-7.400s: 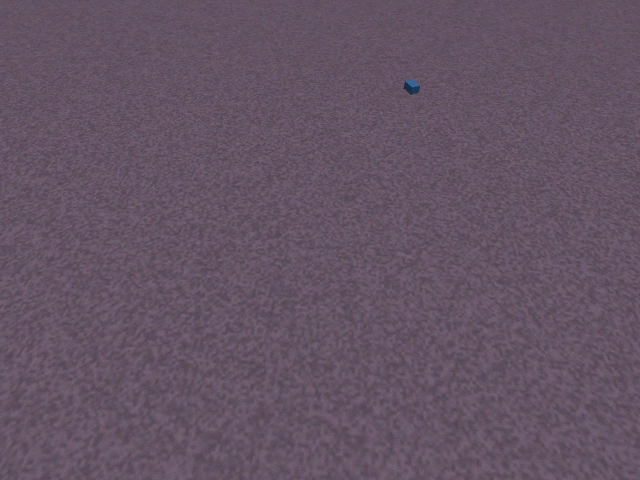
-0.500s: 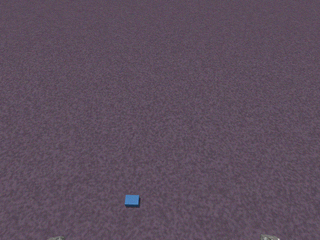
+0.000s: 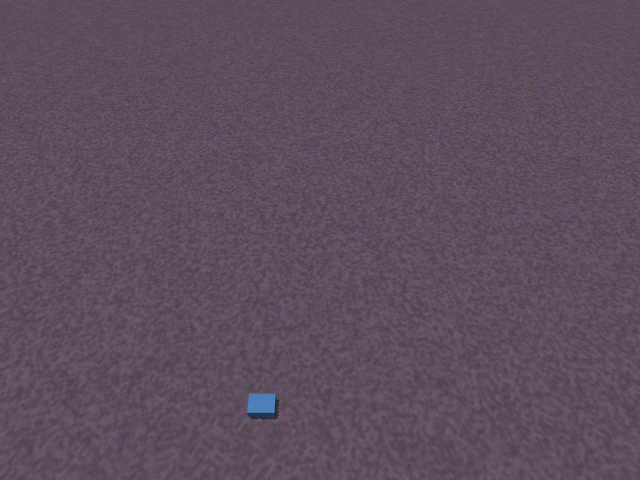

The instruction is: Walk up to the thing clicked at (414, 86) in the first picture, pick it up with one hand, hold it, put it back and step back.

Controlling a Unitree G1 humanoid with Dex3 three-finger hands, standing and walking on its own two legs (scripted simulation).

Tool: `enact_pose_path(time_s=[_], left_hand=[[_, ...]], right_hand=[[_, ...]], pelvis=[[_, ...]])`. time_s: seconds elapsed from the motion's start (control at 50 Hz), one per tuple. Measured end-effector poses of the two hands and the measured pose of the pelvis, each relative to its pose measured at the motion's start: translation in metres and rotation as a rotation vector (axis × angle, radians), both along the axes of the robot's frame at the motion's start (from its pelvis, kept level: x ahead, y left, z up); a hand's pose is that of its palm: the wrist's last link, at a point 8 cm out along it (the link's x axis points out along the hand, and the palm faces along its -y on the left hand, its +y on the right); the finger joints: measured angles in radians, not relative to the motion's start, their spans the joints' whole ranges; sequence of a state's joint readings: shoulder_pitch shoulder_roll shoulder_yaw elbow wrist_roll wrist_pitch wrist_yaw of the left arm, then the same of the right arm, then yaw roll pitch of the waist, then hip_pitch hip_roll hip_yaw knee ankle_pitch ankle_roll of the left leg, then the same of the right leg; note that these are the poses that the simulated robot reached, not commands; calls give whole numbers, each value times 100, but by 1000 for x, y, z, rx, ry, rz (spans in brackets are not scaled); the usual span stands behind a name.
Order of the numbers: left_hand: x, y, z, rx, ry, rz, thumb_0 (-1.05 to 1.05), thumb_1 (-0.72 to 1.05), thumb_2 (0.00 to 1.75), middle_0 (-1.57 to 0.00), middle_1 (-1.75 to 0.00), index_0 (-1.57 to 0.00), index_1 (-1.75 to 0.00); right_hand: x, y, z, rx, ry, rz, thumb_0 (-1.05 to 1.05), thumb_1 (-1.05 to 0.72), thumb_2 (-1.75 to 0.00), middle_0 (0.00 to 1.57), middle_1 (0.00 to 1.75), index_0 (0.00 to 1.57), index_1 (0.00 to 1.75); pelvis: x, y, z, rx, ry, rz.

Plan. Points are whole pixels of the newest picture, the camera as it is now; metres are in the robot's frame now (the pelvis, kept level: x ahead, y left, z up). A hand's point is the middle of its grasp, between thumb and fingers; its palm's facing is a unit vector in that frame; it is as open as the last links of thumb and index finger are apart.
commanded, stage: walk up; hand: left
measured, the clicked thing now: (262, 405) +0.43 +0.17 -0.76
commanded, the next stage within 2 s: stand in 0.08 s
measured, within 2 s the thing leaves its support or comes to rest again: neither
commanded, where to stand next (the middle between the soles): +0.07 -0.04 m, yaw +3 degrees
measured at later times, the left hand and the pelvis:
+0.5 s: hand out of the picture +0.07 +0.25 -0.15, palm faces +0.00 -0.94 -0.35, open 7.4 cm; pelvis -0.01 +0.00 +0.00, yaw +1 degrees
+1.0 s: hand out of the picture +0.06 +0.26 -0.16, palm faces +0.00 -0.94 -0.34, open 7.4 cm; pelvis -0.01 +0.00 +0.00, yaw +2 degrees
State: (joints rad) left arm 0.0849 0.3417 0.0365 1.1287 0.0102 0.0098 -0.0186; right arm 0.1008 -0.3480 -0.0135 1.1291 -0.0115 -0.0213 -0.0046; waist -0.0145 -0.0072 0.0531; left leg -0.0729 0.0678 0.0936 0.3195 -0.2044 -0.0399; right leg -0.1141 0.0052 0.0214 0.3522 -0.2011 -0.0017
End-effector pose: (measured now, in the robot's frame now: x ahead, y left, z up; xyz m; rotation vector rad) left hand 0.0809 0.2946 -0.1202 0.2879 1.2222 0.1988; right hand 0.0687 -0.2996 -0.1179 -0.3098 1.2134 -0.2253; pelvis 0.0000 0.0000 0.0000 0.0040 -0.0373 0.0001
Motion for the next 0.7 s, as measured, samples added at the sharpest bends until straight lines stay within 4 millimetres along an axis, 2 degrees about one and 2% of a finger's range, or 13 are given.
enact_pose_path(time_s=[0.3, 0.7], left_hand=[[-2, -1, 5, 18, -23, -8, 1, 90, 90, -20, -30, -20, -30], [-26, 5, 5, 29, 10, 12, 1, 90, 90, -20, -30, -20, -30]], right_hand=[[-3, 3, -4, 26, 26, 13, 0, -90, -89, 20, 30, 21, 30], [-7, 3, -4, 28, 35, 31, 0, -90, -89, 20, 30, 21, 30]], pelvis=[[-5, -2, 1, -1, -7, 14], [-10, -2, 2, 0, -6, 26]])
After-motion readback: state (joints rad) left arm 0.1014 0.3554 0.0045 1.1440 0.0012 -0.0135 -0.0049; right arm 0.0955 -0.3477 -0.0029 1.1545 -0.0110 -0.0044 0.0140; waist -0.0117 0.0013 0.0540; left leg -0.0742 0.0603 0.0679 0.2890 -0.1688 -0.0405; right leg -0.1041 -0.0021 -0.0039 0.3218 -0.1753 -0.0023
